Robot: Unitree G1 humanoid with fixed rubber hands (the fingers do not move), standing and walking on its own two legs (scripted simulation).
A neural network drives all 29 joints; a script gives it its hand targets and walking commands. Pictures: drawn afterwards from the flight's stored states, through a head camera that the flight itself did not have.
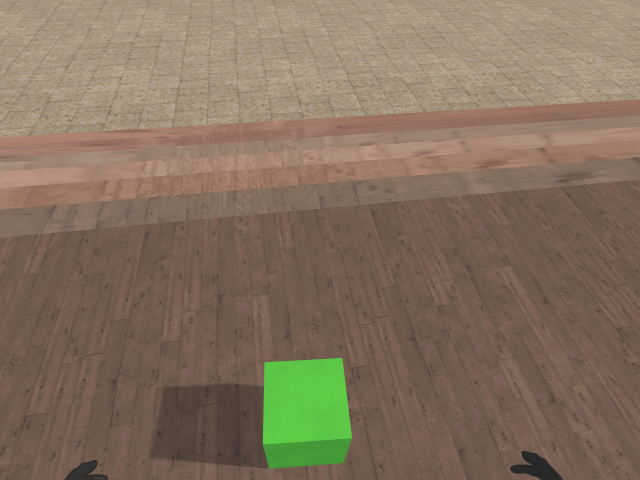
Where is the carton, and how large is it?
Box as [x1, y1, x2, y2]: [263, 358, 351, 468]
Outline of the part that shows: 341,358 279,361 264,363 263,446 269,468 343,462 351,439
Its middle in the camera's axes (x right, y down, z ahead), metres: -0.04 +0.49 +1.07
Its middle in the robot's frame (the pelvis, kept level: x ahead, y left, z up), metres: +0.40 +0.01 -0.66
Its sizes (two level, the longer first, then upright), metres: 0.210 0.200 0.250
